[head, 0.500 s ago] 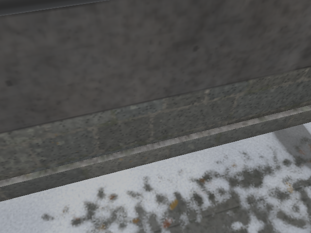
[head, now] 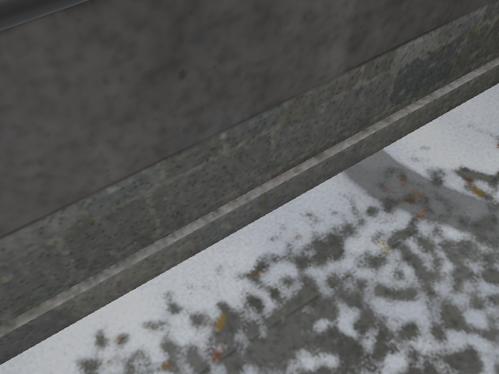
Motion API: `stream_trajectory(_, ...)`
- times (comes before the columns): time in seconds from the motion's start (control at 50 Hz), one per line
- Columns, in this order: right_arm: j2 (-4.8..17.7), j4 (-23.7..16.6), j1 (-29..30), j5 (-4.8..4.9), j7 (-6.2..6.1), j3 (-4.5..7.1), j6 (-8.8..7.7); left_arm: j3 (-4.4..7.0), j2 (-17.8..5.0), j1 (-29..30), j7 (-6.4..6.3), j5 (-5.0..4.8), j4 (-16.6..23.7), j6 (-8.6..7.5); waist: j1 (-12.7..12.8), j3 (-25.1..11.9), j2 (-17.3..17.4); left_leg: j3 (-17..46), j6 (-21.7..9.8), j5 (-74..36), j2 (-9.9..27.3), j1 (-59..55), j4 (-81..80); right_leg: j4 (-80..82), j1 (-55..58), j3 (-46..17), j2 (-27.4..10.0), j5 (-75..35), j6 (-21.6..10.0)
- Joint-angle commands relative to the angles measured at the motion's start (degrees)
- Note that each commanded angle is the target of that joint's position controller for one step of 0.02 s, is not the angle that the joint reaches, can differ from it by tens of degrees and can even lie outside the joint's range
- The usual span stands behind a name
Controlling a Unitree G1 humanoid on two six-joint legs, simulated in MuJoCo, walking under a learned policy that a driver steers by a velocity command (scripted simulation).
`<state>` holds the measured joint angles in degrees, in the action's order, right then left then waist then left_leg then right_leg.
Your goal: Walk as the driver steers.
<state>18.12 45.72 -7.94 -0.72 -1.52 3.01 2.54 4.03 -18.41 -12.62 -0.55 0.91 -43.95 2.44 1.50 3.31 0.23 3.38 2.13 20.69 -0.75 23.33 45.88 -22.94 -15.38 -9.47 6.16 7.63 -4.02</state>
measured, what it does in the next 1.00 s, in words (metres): steps on the spot, turning right: left foot, then right foot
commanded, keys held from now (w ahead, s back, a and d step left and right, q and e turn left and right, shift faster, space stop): e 0.92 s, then w+e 0.08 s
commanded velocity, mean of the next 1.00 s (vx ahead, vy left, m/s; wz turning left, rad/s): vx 0.01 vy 0.00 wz -0.60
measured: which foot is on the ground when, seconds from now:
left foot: up 0.00-0.12, down 0.14-0.54, up 0.56-1.00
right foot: down 0.00-0.14, up 0.16-0.52, down 0.54-1.00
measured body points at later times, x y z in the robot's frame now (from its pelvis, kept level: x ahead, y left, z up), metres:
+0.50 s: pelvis -0.04 +0.02 -0.01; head +0.00 +0.01 +0.44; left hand +0.16 +0.25 -0.12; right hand +0.00 -0.29 -0.11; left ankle +0.01 +0.14 -0.75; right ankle -0.09 -0.09 -0.72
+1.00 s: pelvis -0.05 +0.01 +0.00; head -0.02 -0.01 +0.44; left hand +0.19 +0.20 -0.12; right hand -0.09 -0.31 -0.11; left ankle +0.02 +0.10 -0.72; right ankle -0.09 -0.08 -0.75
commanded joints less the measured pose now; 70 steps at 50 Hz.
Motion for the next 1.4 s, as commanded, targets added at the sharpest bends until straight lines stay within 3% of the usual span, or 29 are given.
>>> stream_trajectory(0.02,4.84,-4.71,0.79,0.34,-0.39,0.4,-0.56,3.05,-10.64,-0.17,0.14,0.54,3.15,-0.15,0.34,-5.74,-7.91,0.35,-0.63,2.22,-1.32,1.25,-4.34,4.8,6.68,-19.27,-14.24,-1.46,-8.08)
stream_trajectory(0.08,4.98,-4.87,-2.53,0.8,-0.75,-0.18,-1.39,3.27,-10.41,2.42,0.79,0.57,4.0,0.31,-1.65,-6.4,-8.88,0.0,-2.17,2.02,-2.92,-6.79,-12.58,3.79,2.99,-22.06,-12.76,-4.49,-6.36)
stream_trajectory(0.12,5.77,-3.81,-6.85,0.52,-1.58,-0.08,-2.3,2.85,-9.16,4.29,0.92,-0.34,4.35,0.33,-4.16,-6.05,-7.49,0.23,-3.13,-4.63,-1.11,-16.61,-26.67,0.84,-2.91,-20.2,-8.87,1.15,-1.87)
stream_trajectory(0.14,10.07,-4.28,-6.36,-0.27,-2.18,0.68,-2.57,2.04,-5.93,2.53,0.82,-0.76,4.76,0.0,-2.68,-5.92,1.53,10.42,-5.68,0.08,9.44,-20.61,-33.66,-6.7,-8.88,-14.34,-3.73,12.85,1.51)
stream_trajectory(0.16,14.31,-7.0,-0.13,-0.62,-2.12,1.23,-2.31,1.95,-4.28,0.11,0.51,-0.58,4.95,-0.26,-0.62,-4.6,11.24,25.22,-11.17,1.57,21.89,-19.14,-37.46,-20.73,-17.05,-0.84,6.57,22.83,3.61)
stream_trajectory(0.18,13.69,-6.77,-0.26,-1.65,-1.65,1.48,-2.02,2.77,-8.73,0.97,0.29,1.69,4.39,-0.12,-1.16,-3.7,8.39,24.37,-15.83,-5.27,25.51,-10.35,-35.74,-33.32,-14.9,0.48,1.92,24.38,4.41)
stream_trajectory(0.22,6.96,-7.77,4.26,-0.73,-0.63,-0.23,-2.34,3.0,-8.65,-1.79,1.32,1.41,2.28,0.45,2.0,-1.79,5.63,11.72,-13.63,-15.07,17.55,-6.76,-33.38,-42.54,-11.47,1.15,0.37,17.9,4.48)
stream_trajectory(0.24,6.36,-8.32,5.48,-0.71,-0.69,-0.37,-2.4,2.94,-8.42,-2.71,2.02,1.15,1.69,0.92,2.4,-2.42,7.4,6.89,-11.98,-17.43,14.16,-9.04,-32.17,-45.0,-12.18,2.42,0.13,15.16,4.98)
stream_trajectory(0.36,7.55,-5.91,-3.84,-0.42,-1.0,0.64,-2.13,1.36,-5.46,2.99,3.38,0.66,3.62,1.22,-3.96,-4.34,9.12,2.33,-14.24,-31.12,15.93,-23.46,-27.11,-34.06,-16.08,6.39,-2.71,17.87,7.62)
stream_trajectory(0.42,8.31,-5.34,-3.89,-0.26,-0.41,1.4,-1.74,0.43,-3.88,2.87,3.68,-0.75,4.59,1.77,-3.85,-4.47,11.73,0.34,-13.58,-29.27,16.57,-21.51,-26.13,-23.71,-9.19,9.49,-4.21,20.28,6.55)
stream_trajectory(0.5,10.04,-4.88,-3.18,-0.07,0.42,2.39,-1.63,0.2,-4.03,0.84,3.42,-0.63,5.04,1.39,-2.19,-5.07,11.67,-2.81,-11.01,-29.83,16.97,-17.43,-21.15,-8.94,0.97,13.06,-3.39,15.19,4.12)
stream_trajectory(0.54,8.92,-4.2,-5.29,0.32,0.59,2.28,-1.15,0.52,-5.54,-1.84,2.19,0.68,4.17,0.23,0.01,-5.63,3.87,-7.06,-5.05,-20.34,14.87,-9.09,-12.02,5.0,11.18,7.83,-4.59,3.62,2.46)
stream_trajectory(0.56,5.1,-6.37,-6.47,-0.87,1.13,1.46,-0.95,1.71,-11.82,-2.55,1.44,1.14,5.29,-0.42,-1.06,-6.01,-12.27,-12.44,-0.76,3.63,8.63,4.45,3.82,7.89,17.75,-13.33,-20.43,-7.01,-0.77)
stream_trajectory(0.58,4.19,-9.71,0.48,-0.63,-0.16,0.79,-0.08,3.56,-17.88,-5.11,1.46,0.79,5.5,-0.48,2.52,-4.45,-14.54,-6.62,0.22,17.28,1.31,10.75,11.07,5.85,11.16,-22.65,-28.53,-19.15,-10.62)
stream_trajectory(0.6,5.64,-9.63,1.97,-0.47,-0.12,0.98,0.34,3.04,-14.58,-5.64,1.59,-0.04,5.01,-0.53,2.87,-3.73,-8.72,-2.41,-0.11,14.65,3.2,11.18,15.3,5.01,11.72,-18.49,-25.95,-20.86,-12.41)
stream_trajectory(0.62,6.0,-8.49,0.88,0.31,0.2,1.25,0.4,2.08,-11.32,-1.79,1.24,-0.57,5.21,-0.53,0.53,-1.8,-7.3,-1.19,-0.56,9.27,3.84,10.49,15.51,5.0,9.91,-13.22,-21.81,-18.74,-10.93)
stream_trajectory(0.68,7.07,-6.08,-3.2,-0.78,1.21,1.74,-0.15,1.1,-8.01,2.52,0.52,-0.85,6.13,-0.69,-1.61,-4.47,-8.72,-1.91,-0.18,0.85,2.79,7.32,15.03,3.97,10.94,-7.63,-15.12,-23.51,-8.0)
stream_trajectory(0.8,5.3,-7.38,-1.1,-0.49,1.17,1.36,0.99,1.82,-9.09,-1.75,1.03,-0.64,4.92,-0.52,0.11,-3.94,-7.93,-1.29,0.32,1.21,1.33,8.33,7.61,4.48,11.13,-12.9,-14.87,-11.63,-8.94)
stream_trajectory(0.94,5.28,-8.94,-0.24,0.08,0.05,0.75,-0.27,2.74,-10.49,-2.85,0.93,0.41,4.58,0.09,0.49,-5.68,-6.93,-0.23,-1.47,4.14,-1.59,1.38,-1.67,3.7,7.8,-21.08,-13.81,-1.69,-9.27)
stream_trajectory(0.98,4.78,-9.08,-0.81,-0.24,0.4,0.42,-0.85,2.77,-10.17,-0.99,1.52,0.48,4.81,0.28,-0.39,-4.94,-7.68,-0.41,-2.44,4.59,-2.71,-4.28,-6.78,5.37,3.15,-23.41,-11.92,13.4,-9.03)
stream_trajectory(1.02,3.57,-7.55,-6.29,0.05,-0.14,0.13,-1.61,2.66,-9.23,3.11,1.69,0.25,5.5,0.4,-5.21,-3.05,-6.38,-0.99,-3.81,-0.2,-3.41,-18.37,-20.39,3.99,-7.49,-22.79,-7.95,24.96,-5.85)
stream_trajectory(1.04,5.88,-6.59,-9.67,-0.21,-0.97,0.7,-2.17,2.14,-7.04,3.35,1.3,-0.22,5.9,0.01,-6.98,-2.38,-1.16,3.44,-4.95,2.32,1.19,-27.13,-27.4,-1.72,-16.32,-18.59,-3.99,31.05,-2.36)
stream_trajectory(1.06,10.46,-6.76,-13.03,-0.55,-1.56,1.3,-2.72,0.79,-1.24,-0.36,0.87,-0.22,5.86,-0.55,-6.24,-5.88,10.65,19.62,-6.47,18.42,17.35,-32.05,-34.36,-21.94,-19.97,-6.23,2.73,32.11,0.89)
stream_trajectory(1.08,16.07,-7.1,-9.72,-1.71,-1.37,2.68,-2.74,1.34,-4.82,3.05,0.6,0.98,7.29,-1.1,-5.66,-0.18,10.99,34.89,-10.71,28.8,23.28,-22.66,-41.11,-28.93,-28.08,-2.08,5.25,23.51,1.64)
stream_trajectory(1.1,12.77,-6.73,-7.06,-1.69,-1.07,2.24,-2.93,2.1,-8.07,4.25,0.9,1.91,7.36,-1.33,-2.75,3.87,6.01,30.91,-11.53,28.24,22.26,-17.69,-39.95,-33.39,-27.13,-3.06,-0.72,17.55,1.61)
stream_trajectory(1.12,9.36,-7.07,-4.52,-0.96,-0.63,1.33,-3.27,2.33,-8.34,2.09,1.91,1.64,5.75,-1.48,-1.26,3.96,5.94,24.81,-10.62,23.97,18.44,-16.96,-39.79,-35.27,-25.63,-1.77,-1.25,14.0,2.08)
stream_trajectory(1.16,6.79,-7.44,-3.56,-0.54,-0.26,0.66,-3.98,2.15,-7.16,-1.48,3.6,1.48,3.2,-1.22,-0.52,2.66,7.71,14.29,-9.61,13.94,13.81,-17.76,-39.97,-40.18,-24.16,1.54,-2.28,9.2,3.25)
stream_trajectory(1.3,5.68,-2.86,-14.18,-0.72,1.06,1.19,-6.52,0.83,-3.7,6.87,5.15,1.31,5.12,-1.44,-5.21,3.52,5.12,2.05,-10.33,-5.29,14.18,-26.2,-39.3,-38.53,-32.54,3.98,-5.84,2.46,4.61)
stream_trajectory(1.4,5.06,-0.54,-15.81,-0.72,1.2,1.06,-7.04,-0.72,-1.04,14.14,6.2,1.42,7.87,-2.12,-6.38,4.66,5.75,-5.71,-10.51,-20.65,14.57,-26.89,-37.67,-25.54,-29.6,10.02,-7.59,0.2,3.78)
Keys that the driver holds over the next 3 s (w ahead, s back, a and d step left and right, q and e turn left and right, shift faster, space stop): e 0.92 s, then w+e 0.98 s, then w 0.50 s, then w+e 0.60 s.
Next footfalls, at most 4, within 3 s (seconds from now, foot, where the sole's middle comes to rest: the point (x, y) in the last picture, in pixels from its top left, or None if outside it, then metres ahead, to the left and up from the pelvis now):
0.14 left None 0.04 0.13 -0.78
0.54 right None -0.05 -0.09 -0.78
1.04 left None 0.05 0.07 -0.78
1.56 right None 0.09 -0.31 -0.78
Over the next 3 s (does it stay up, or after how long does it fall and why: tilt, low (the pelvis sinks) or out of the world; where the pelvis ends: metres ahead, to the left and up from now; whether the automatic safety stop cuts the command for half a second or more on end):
stays up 0.31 -0.91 0.00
